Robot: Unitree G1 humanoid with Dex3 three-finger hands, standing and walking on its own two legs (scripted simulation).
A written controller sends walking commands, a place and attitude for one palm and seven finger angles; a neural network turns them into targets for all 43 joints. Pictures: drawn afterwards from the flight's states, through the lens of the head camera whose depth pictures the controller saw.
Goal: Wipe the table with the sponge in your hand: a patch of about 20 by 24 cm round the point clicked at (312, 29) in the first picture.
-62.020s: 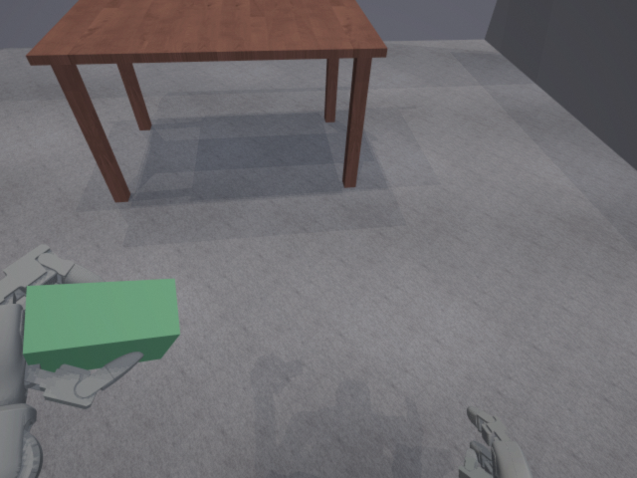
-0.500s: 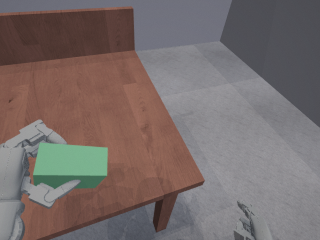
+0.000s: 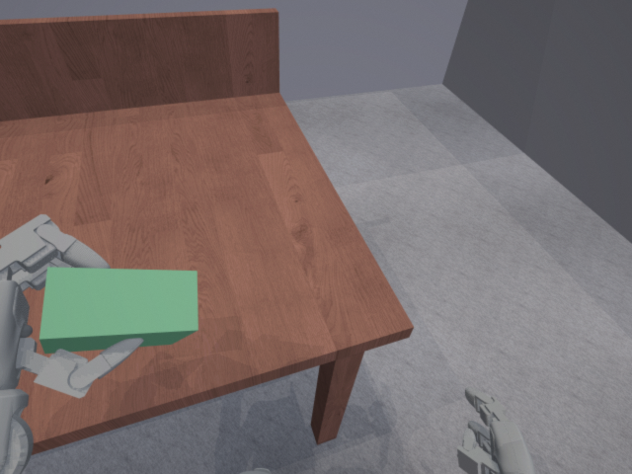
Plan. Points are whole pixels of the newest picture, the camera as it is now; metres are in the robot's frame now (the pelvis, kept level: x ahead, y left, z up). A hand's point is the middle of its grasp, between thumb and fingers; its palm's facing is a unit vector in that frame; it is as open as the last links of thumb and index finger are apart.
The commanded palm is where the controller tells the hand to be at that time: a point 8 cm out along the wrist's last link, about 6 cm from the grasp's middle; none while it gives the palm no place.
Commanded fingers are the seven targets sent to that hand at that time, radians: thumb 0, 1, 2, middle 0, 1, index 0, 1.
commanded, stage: step back with the hand held close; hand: left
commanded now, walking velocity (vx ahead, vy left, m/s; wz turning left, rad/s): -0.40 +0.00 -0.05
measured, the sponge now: (141, 311) +0.23 +0.19 +0.16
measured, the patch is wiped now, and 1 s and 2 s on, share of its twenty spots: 1.00 1.00 1.00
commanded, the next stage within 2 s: stop stepping back and stand still in 0.68 s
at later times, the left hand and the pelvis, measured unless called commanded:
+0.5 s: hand (72, 379) +0.15 +0.20 +0.19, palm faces +0.25 -0.90 -0.37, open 9.6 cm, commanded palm +0.09 +0.27 +0.20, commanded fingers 0.00 0.10 1.30 -1.20 -1.60 -1.20 -1.60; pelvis -0.07 -0.01 +0.02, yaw -1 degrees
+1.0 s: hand out of the picture -0.02 +0.19 +0.18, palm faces +0.31 -0.87 -0.37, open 9.7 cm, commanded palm -0.07 +0.25 +0.20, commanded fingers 0.00 0.10 1.30 -1.20 -1.60 -1.20 -1.60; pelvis -0.24 -0.03 +0.01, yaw -2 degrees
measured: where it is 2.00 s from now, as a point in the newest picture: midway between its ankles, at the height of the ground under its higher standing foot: outside the picture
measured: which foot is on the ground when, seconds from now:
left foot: down 0.00-0.30, up 0.32-0.52, down 0.54-0.88, up 0.90-1.00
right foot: down 0.00-0.10, up 0.12-0.24, down 0.26-0.56, up 0.58-0.86, down 0.88-1.00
